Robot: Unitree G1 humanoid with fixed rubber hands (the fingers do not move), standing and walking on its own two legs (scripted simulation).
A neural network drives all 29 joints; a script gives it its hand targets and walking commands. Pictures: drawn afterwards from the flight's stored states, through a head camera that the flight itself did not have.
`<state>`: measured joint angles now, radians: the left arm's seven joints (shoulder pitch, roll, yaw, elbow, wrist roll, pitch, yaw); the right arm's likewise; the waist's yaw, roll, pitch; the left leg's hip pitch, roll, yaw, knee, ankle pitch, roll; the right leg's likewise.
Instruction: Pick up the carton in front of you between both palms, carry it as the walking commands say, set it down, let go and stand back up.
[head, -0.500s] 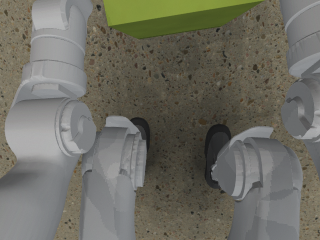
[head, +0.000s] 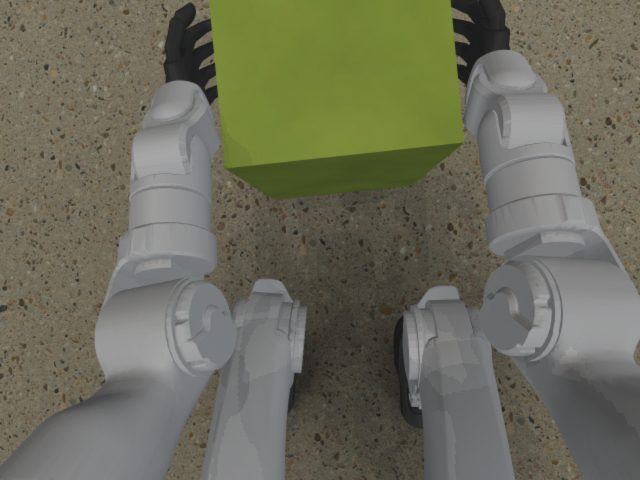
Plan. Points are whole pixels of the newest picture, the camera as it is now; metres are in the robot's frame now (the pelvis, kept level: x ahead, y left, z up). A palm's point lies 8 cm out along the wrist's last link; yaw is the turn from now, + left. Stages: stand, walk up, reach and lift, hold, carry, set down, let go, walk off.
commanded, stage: reach and lift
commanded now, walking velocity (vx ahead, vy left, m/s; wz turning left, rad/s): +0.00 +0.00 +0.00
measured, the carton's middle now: (334, 96) +0.55 +0.03 -0.14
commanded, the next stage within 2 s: none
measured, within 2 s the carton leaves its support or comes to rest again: neither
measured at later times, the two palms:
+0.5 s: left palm (122, 56) +0.49 +0.17 +0.06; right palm (577, 28) +0.51 -0.13 +0.06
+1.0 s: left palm out of the picture +0.44 +0.16 +0.22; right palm out of the picture +0.45 -0.14 +0.22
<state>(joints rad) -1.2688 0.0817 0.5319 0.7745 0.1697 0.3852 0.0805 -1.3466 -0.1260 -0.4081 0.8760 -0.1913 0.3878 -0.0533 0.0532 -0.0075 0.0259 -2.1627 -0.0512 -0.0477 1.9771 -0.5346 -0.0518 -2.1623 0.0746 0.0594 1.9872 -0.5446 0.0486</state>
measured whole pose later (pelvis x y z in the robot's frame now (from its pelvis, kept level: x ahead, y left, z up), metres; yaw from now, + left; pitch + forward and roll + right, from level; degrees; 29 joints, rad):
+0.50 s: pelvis +0.02 +0.00 +0.11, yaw +0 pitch +42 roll +0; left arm -0.98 -0.04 0.51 0.57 0.22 0.45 0.05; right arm -1.02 0.01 -0.44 0.64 -0.24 0.45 -0.01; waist 0.03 0.00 -0.17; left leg -1.86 -0.05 -0.05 1.60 -0.47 -0.04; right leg -1.86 0.06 0.06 1.61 -0.49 0.04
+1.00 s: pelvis +0.05 +0.00 +0.24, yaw +0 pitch +27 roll +0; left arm -0.64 -0.12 0.45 0.55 0.26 0.41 0.01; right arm -0.63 0.13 -0.41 0.55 -0.26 0.41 -0.01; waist 0.02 -0.01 -0.19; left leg -1.19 -0.03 -0.06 1.12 -0.40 -0.03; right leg -1.19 0.04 0.06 1.13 -0.41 0.02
